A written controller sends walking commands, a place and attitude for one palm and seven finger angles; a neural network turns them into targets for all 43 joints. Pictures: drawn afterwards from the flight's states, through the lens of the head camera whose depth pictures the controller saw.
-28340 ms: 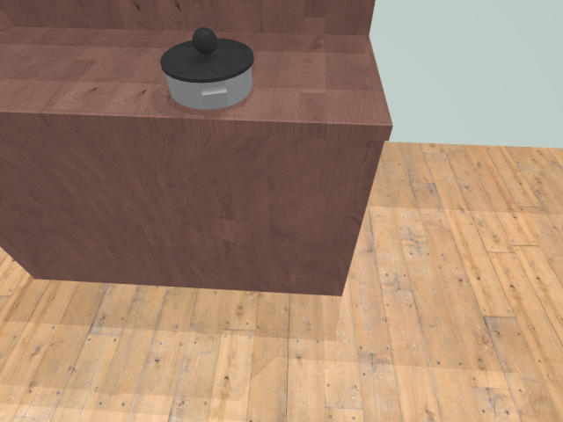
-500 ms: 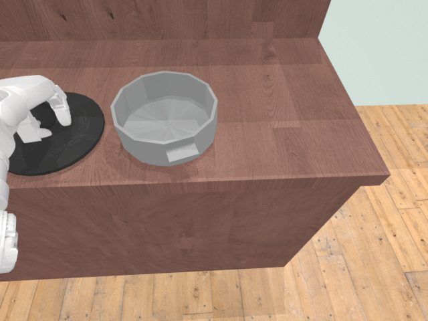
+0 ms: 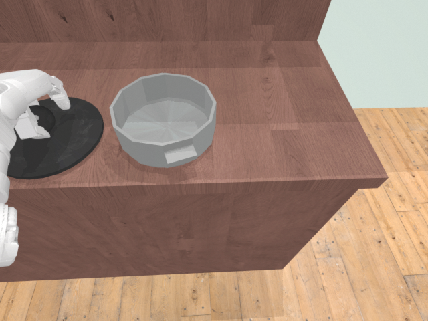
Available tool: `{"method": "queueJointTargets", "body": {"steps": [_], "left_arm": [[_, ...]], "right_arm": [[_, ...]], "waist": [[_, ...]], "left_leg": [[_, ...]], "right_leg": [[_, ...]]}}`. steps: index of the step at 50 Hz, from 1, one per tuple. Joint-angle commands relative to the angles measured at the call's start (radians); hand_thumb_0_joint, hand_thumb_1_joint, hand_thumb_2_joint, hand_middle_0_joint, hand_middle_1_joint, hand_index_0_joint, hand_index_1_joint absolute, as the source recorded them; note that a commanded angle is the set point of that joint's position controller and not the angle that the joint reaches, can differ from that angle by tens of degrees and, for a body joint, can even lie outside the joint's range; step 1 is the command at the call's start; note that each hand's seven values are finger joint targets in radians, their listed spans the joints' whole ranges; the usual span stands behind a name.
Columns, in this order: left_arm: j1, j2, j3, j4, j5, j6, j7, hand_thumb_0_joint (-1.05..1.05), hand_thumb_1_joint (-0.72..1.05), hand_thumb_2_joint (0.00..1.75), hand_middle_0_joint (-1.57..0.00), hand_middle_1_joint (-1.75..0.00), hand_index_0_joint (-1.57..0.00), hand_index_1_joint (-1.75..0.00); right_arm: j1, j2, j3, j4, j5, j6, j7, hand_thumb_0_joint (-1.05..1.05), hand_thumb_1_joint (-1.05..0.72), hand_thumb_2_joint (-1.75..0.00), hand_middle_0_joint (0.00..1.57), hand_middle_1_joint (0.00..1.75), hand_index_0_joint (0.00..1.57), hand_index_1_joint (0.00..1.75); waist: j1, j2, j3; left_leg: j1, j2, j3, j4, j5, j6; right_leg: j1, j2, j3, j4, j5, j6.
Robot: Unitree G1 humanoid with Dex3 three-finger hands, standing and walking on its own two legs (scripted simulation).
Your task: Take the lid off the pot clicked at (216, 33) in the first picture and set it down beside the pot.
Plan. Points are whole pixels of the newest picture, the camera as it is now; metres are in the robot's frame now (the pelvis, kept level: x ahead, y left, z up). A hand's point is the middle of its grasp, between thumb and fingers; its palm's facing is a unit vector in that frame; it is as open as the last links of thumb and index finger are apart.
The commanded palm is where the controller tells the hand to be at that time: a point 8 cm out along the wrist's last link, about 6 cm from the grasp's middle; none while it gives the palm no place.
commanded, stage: open the fingers wide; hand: left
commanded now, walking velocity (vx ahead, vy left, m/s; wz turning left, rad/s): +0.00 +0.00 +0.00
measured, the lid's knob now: (38, 119) +0.47 +0.32 +0.11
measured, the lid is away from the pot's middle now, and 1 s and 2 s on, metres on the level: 0.24 0.24 0.24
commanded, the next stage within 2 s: raise the empty hand in 0.30 s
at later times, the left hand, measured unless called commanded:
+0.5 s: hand (30, 120) +0.44 +0.32 +0.14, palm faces -0.36 -0.10 -0.93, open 11.0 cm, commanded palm +0.44 +0.32 +0.21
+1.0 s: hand (11, 87) +0.46 +0.32 +0.20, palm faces -0.27 -0.06 -0.96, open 11.0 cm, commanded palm +0.45 +0.32 +0.26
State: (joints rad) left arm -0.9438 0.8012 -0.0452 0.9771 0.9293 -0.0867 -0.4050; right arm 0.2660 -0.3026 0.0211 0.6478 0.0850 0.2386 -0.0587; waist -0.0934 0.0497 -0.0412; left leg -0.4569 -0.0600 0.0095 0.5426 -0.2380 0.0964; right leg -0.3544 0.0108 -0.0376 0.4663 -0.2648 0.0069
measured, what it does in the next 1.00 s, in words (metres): stands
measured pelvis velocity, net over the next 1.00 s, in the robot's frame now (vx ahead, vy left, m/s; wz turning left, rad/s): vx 0.00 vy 0.01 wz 0.01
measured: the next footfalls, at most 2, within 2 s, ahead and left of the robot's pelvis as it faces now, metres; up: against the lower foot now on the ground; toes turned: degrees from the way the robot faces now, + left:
none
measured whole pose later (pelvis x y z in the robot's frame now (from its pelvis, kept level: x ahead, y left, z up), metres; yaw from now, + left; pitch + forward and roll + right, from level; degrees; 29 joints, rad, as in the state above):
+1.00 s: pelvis +0.00 +0.01 +0.00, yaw +1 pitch +8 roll -3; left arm -1.05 0.83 -0.07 0.91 0.93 -0.03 -0.48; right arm 0.26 -0.30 0.03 0.65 0.09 0.23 -0.04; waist -0.09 0.06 -0.04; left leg -0.44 -0.08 0.01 0.52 -0.22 0.11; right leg -0.33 0.00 -0.04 0.44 -0.25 0.00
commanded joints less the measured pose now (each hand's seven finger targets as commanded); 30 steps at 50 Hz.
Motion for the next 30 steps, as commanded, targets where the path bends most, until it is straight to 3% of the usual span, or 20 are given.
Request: {"method": "queueJointTargets", "body": {"steps": [1, 2, 3, 5, 7, 9, 10, 11, 13, 14, 17, 18, 21, 25, 28, 30], "left_arm": [[-0.404, 0.315, 0.089, -0.096, -0.017, 0.012, 0.026, 0.0, -0.14, 0.91, -0.48, -0.6, -0.48, -0.6], [-0.452, 0.329, 0.09, -0.137, -0.012, 0.014, 0.027, 0.0, -0.14, 0.91, -0.49, -0.6, -0.49, -0.6], [-0.491, 0.298, 0.059, -0.184, -0.015, 0.011, 0.029, 0.0, -0.14, 0.91, -0.49, -0.59, -0.49, -0.59], [-0.531, 0.337, 0.09, -0.254, 0.002, -0.003, 0.039, 0.0, -0.14, 0.92, -0.49, -0.59, -0.49, -0.59], [-0.481, 0.395, 0.15, -0.223, 0.001, -0.012, 0.043, 0.0, -0.14, 0.91, -0.49, -0.59, -0.49, -0.59], [-0.448, 0.41, 0.17, -0.219, -0.009, -0.017, 0.042, 0.0, -0.14, 0.91, -0.49, -0.6, -0.49, -0.6], [-0.435, 0.366, 0.139, -0.191, -0.011, -0.014, 0.039, 0.0, -0.14, 0.91, -0.49, -0.6, -0.49, -0.6], [-0.388, 0.312, 0.102, -0.136, -0.016, -0.004, 0.033, 0.0, -0.14, 0.91, -0.49, -0.6, -0.49, -0.6], [-0.39, 0.273, 0.065, -0.15, -0.019, 0.004, 0.024, 0.0, -0.14, 0.92, -0.49, -0.59, -0.49, -0.59], [-0.398, 0.304, 0.088, -0.191, -0.014, 0.004, 0.026, 0.0, -0.14, 0.92, -0.49, -0.58, -0.49, -0.58], [-0.419, 0.34, 0.115, -0.227, -0.015, -0.001, 0.024, 0.0, -0.15, 0.93, -0.5, -0.57, -0.5, -0.57], [-0.425, 0.34, 0.115, -0.244, -0.024, -0.004, 0.022, 0.0, -0.15, 0.93, -0.5, -0.57, -0.5, -0.57], [-0.44, 0.379, 0.148, -0.225, -0.023, -0.004, 0.025, 0.0, -0.15, 0.93, -0.5, -0.57, -0.5, -0.57], [-0.514, 0.406, 0.148, -0.234, -0.002, -0.001, 0.034, 0.0, -0.15, 0.93, -0.5, -0.57, -0.5, -0.57], [-0.459, 0.349, 0.1, -0.151, -0.005, 0.015, 0.022, 0.0, -0.15, 0.93, -0.5, -0.57, -0.5, -0.57], [-0.51, 0.303, 0.047, -0.152, -0.003, 0.03, 0.008, 0.0, -0.15, 0.93, -0.5, -0.57, -0.5, -0.57]], "right_arm": [[0.029, -0.165, -0.05, -0.083, 0.003, -0.012, -0.006, 0.0, -0.9, -0.9, 0.2, 0.3, 0.2, 0.3], [0.022, -0.167, -0.051, -0.089, 0.005, -0.009, -0.007, 0.0, -0.9, -0.9, 0.2, 0.3, 0.2, 0.3], [0.005, -0.168, -0.053, -0.095, 0.007, -0.008, -0.008, 0.0, -0.9, -0.9, 0.2, 0.3, 0.2, 0.3], [0.02, -0.162, -0.058, -0.097, 0.001, -0.016, -0.011, 0.0, -0.9, -0.9, 0.2, 0.3, 0.2, 0.3], [0.031, -0.159, -0.054, -0.093, -0.002, -0.018, -0.017, 0.0, -0.9, -0.9, 0.2, 0.3, 0.2, 0.3], [0.029, -0.158, -0.052, -0.094, -0.004, -0.017, -0.015, 0.0, -0.9, -0.9, 0.2, 0.3, 0.2, 0.3], [0.025, -0.156, -0.054, -0.09, -0.003, -0.016, -0.014, 0.0, -0.9, -0.9, 0.2, 0.3, 0.2, 0.3], [0.027, -0.153, -0.054, -0.088, -0.001, -0.014, -0.012, 0.0, -0.9, -0.9, 0.2, 0.3, 0.2, 0.3], [0.015, -0.162, -0.058, -0.088, 0.007, -0.01, -0.004, 0.0, -0.9, -0.9, 0.2, 0.3, 0.2, 0.3], [0.018, -0.162, -0.059, -0.092, 0.004, -0.009, 0.001, 0.0, -0.9, -0.9, 0.2, 0.3, 0.2, 0.3], [0.015, -0.159, -0.058, -0.099, 0.003, -0.004, -0.002, 0.0, -0.9, -0.9, 0.2, 0.3, 0.2, 0.3], [0.009, -0.162, -0.059, -0.1, 0.004, -0.003, -0.003, 0.0, -0.9, -0.9, 0.2, 0.3, 0.2, 0.3], [0.013, -0.156, -0.056, -0.098, 0.002, -0.002, -0.009, 0.0, -0.9, -0.9, 0.2, 0.3, 0.2, 0.3], [0.013, -0.157, -0.052, -0.091, 0.002, -0.012, -0.015, 0.0, -0.9, -0.9, 0.2, 0.3, 0.2, 0.3], [0.011, -0.158, -0.049, -0.09, 0.008, -0.014, -0.014, 0.0, -0.9, -0.9, 0.2, 0.3, 0.2, 0.3], [0.012, -0.159, -0.051, -0.085, 0.008, -0.011, -0.012, 0.0, -0.9, -0.9, 0.2, 0.3, 0.2, 0.3]], "waist": [[-0.007, -0.007, -0.322], [-0.006, 0.009, -0.333], [-0.012, 0.058, -0.349], [-0.009, 0.105, -0.426], [-0.003, 0.095, -0.446], [0.004, 0.086, -0.457], [-0.002, 0.09, -0.429], [-0.006, 0.052, -0.378], [-0.009, 0.063, -0.349], [0.0, 0.07, -0.372], [-0.005, 0.059, -0.414], [-0.007, 0.078, -0.418], [-0.003, 0.049, -0.415], [-0.004, 0.1, -0.406], [-0.009, 0.097, -0.358], [-0.021, 0.073, -0.337]], "left_leg": [[0.292, 0.037, -0.07, -0.022, 0.319, -0.016], [0.292, 0.035, -0.072, -0.031, 0.287, -0.014], [0.329, 0.034, -0.074, -0.025, 0.324, -0.015], [0.415, 0.035, -0.096, -0.009, 0.4, -0.017], [0.416, 0.036, -0.093, 0.001, 0.448, -0.016], [0.397, 0.037, -0.086, 0.006, 0.481, -0.017], [0.39, 0.039, -0.085, 0.004, 0.479, -0.018], [0.362, 0.039, -0.083, 0.002, 0.442, -0.017], [0.361, 0.043, -0.077, -0.001, 0.442, -0.019], [0.371, 0.046, -0.084, -0.002, 0.443, -0.022], [0.384, 0.041, -0.084, 0.006, 0.453, -0.015], [0.402, 0.042, -0.082, 0.011, 0.49, -0.015], [0.373, 0.038, -0.08, 0.001, 0.424, -0.008], [0.389, 0.038, -0.09, -0.009, 0.414, -0.016], [0.363, 0.037, -0.084, -0.012, 0.398, -0.021], [0.35, 0.037, -0.085, -0.024, 0.32, -0.019]], "right_leg": [[-0.015, 0.054, -0.007, -0.032, 0.202, -0.049], [-0.009, 0.051, -0.005, -0.034, 0.191, -0.052], [-0.022, 0.05, -0.005, -0.033, 0.198, -0.058], [-0.033, 0.056, -0.001, -0.03, 0.207, -0.056], [-0.01, 0.057, -0.001, -0.024, 0.237, -0.054], [0.014, 0.055, 0.0, -0.016, 0.264, -0.049], [-0.008, 0.054, -0.004, -0.019, 0.257, -0.05], [-0.029, 0.055, -0.008, -0.026, 0.236, -0.047], [-0.044, 0.056, -0.01, -0.029, 0.23, -0.052], [-0.039, 0.055, -0.006, -0.024, 0.224, -0.05], [-0.019, 0.055, -0.002, -0.023, 0.241, -0.048], [-0.022, 0.055, -0.004, -0.023, 0.256, -0.051], [-0.003, 0.054, -0.001, -0.026, 0.24, -0.046], [-0.019, 0.055, -0.006, -0.032, 0.219, -0.055], [-0.029, 0.056, -0.01, -0.038, 0.209, -0.058], [-0.05, 0.055, -0.011, -0.046, 0.174, -0.054]]}}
